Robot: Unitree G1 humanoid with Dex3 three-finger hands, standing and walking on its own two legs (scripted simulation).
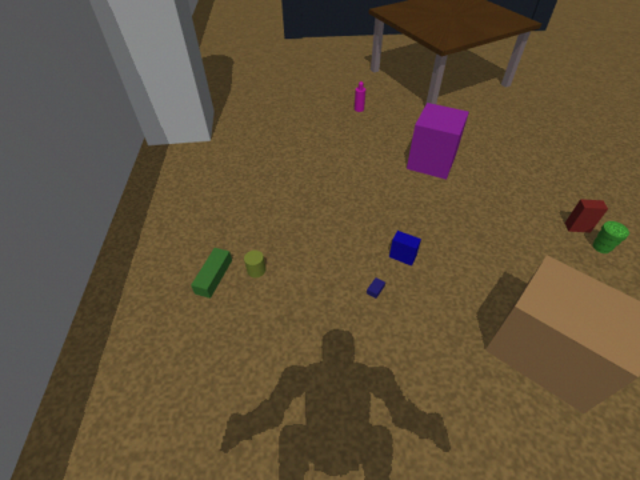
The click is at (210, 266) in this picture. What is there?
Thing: lying carton
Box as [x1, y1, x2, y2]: [191, 248, 231, 297]
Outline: 229,251 217,248 213,249 191,284 194,293 207,297 211,296 231,261
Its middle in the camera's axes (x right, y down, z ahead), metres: -0.42 +0.12 +1.52
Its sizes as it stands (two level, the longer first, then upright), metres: 0.189 0.066 0.058
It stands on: the floor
